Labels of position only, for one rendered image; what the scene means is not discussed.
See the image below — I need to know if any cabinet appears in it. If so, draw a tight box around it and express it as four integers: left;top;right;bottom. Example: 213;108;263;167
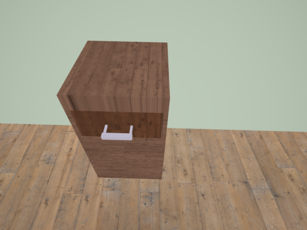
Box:
57;41;170;179

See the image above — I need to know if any drawer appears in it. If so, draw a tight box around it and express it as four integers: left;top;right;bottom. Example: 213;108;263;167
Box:
71;111;163;138

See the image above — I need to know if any handle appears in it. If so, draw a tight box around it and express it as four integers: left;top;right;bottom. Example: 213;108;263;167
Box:
101;125;133;140

